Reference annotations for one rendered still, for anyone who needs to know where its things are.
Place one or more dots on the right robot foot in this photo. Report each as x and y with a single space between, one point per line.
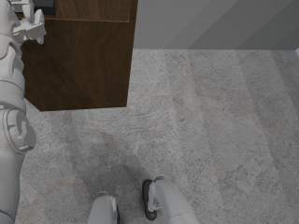
150 215

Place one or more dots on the left robot upper arm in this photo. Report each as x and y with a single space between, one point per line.
17 137

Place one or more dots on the drawer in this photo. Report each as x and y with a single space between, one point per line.
103 10

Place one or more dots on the cabinet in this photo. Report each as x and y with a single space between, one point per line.
82 64

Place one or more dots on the right robot shin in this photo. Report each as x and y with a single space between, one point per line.
151 206

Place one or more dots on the handle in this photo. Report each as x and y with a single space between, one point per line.
47 6

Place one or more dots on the left robot forearm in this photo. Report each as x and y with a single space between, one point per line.
12 82

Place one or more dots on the robot left hand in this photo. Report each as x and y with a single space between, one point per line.
31 27

